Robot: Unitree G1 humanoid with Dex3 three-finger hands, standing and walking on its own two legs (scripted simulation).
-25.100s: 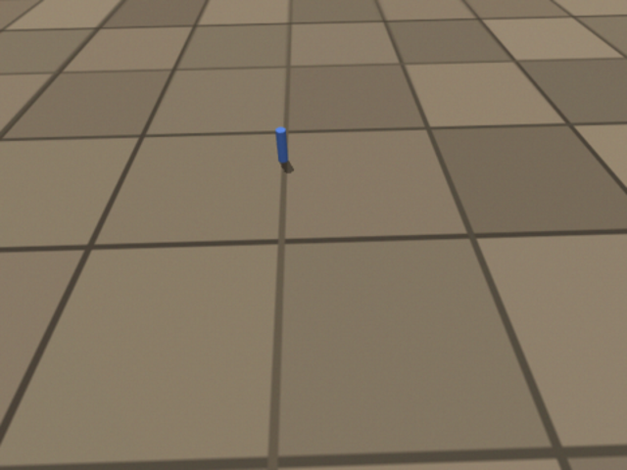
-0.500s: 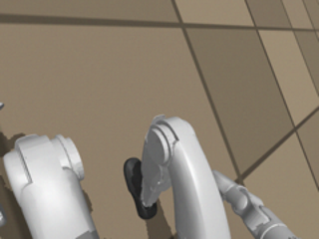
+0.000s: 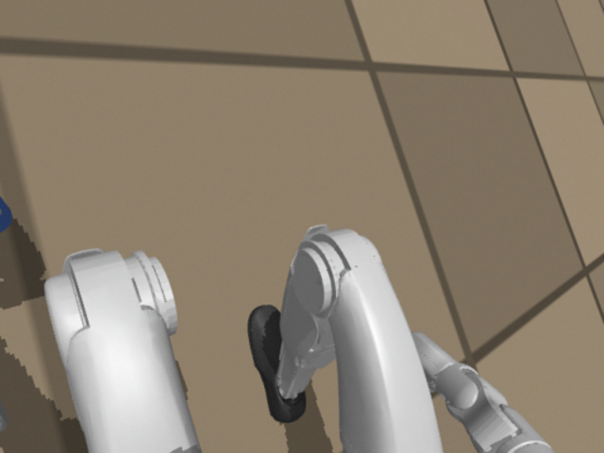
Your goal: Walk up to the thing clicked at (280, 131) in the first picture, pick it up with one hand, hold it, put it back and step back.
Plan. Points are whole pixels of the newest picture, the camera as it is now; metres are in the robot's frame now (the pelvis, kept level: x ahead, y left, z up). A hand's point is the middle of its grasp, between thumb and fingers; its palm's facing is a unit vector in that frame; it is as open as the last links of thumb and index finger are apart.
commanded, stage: withdraw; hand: left
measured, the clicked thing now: out of the picture +0.41 +0.32 -0.19
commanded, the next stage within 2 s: rise in 0.02 s
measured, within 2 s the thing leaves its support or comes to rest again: neither
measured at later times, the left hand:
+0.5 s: hand out of the picture +0.32 +0.44 +0.02, palm faces +0.45 -0.77 -0.46, open 17.3 cm
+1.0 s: hand out of the picture +0.25 +0.31 +0.21, palm faces +0.39 -0.82 -0.42, open 17.7 cm
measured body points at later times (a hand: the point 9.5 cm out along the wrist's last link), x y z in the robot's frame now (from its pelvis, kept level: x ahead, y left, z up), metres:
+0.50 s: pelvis +0.01 -0.01 +0.08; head +0.19 +0.09 +0.48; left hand +0.29 +0.48 +0.05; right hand +0.19 -0.24 -0.04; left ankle +0.08 +0.13 -0.25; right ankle +0.14 -0.12 -0.25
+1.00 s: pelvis +0.06 -0.02 +0.31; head +0.17 +0.04 +0.74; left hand +0.22 +0.35 +0.24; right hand +0.30 -0.22 +0.22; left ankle +0.08 +0.13 -0.25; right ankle +0.13 -0.12 -0.25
